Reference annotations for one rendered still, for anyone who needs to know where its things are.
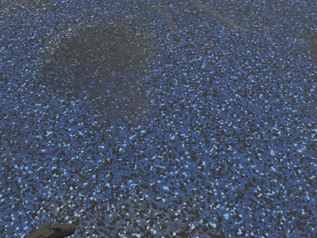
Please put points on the robot left hand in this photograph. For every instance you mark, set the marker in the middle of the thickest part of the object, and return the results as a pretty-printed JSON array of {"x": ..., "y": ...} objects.
[{"x": 54, "y": 231}]

